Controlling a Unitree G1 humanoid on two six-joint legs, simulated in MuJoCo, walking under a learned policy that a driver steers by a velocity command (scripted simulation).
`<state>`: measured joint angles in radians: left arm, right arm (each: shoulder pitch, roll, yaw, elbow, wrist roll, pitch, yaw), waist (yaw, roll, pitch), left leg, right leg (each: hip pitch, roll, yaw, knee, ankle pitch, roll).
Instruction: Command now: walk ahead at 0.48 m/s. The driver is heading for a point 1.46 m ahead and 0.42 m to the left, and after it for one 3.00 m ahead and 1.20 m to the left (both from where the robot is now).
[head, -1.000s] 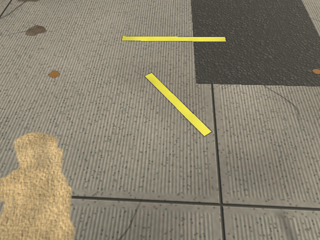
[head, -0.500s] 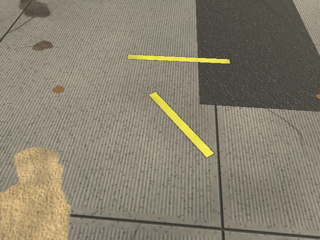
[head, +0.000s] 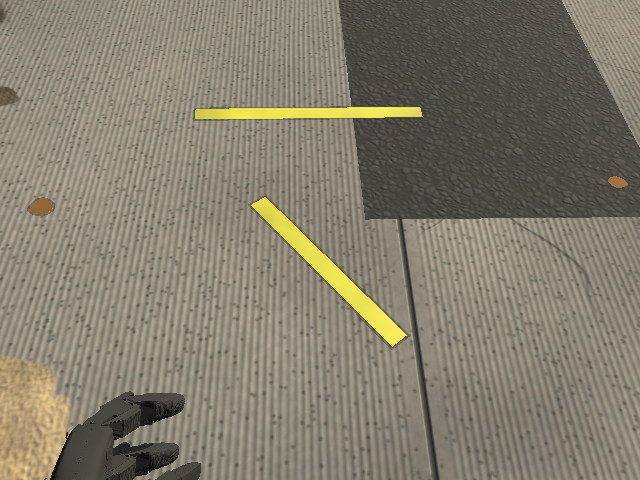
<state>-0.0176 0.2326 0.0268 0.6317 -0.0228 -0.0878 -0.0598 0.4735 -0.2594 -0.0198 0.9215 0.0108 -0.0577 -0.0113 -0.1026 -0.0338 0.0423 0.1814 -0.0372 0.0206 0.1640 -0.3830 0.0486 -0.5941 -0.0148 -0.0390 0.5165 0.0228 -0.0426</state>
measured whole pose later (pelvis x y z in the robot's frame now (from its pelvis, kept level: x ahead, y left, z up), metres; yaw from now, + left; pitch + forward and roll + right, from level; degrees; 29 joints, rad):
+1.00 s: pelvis +0.57 +0.06 +0.02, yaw +16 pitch +2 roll +0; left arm 0.02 0.28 0.04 0.71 0.00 -0.10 -0.02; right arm 0.39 -0.29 -0.06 0.76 0.02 -0.05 -0.02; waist -0.09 -0.04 0.02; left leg -0.08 -0.11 -0.17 0.35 -0.29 0.08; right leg -0.58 -0.02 0.11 0.51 0.05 0.05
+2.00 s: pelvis +0.94 +0.24 +0.01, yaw +35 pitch +1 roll +2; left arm 0.21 0.28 0.04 0.82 -0.01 0.03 0.02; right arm 0.12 -0.24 -0.04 0.73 -0.02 -0.01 -0.01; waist 0.01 -0.03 0.02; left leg -0.27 -0.05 0.09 0.43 -0.18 0.07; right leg -0.42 -0.09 0.02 0.77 -0.35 0.06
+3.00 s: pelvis +1.05 +0.24 +0.01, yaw +6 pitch +1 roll +0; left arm 0.13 0.26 0.03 0.63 0.02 0.02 0.00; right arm 0.16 -0.32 -0.06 0.82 0.00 0.01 -0.01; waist -0.03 0.04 0.06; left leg -0.36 0.06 0.01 0.87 -0.54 -0.07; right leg -0.29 0.02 0.00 0.50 -0.23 -0.04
